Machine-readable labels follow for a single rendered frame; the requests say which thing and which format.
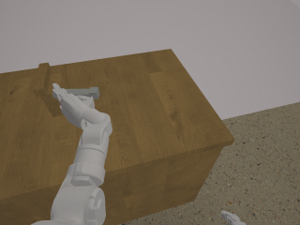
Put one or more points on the left robot hand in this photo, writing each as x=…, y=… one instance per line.
x=72, y=107

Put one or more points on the tap lever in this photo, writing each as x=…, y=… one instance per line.
x=88, y=92

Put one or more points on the counter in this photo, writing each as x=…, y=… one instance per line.
x=166, y=136

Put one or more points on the right robot hand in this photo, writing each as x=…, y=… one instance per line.
x=232, y=219

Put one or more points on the robot left upper arm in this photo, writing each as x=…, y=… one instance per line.
x=83, y=205

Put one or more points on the left robot forearm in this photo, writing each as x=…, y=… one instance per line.
x=88, y=165

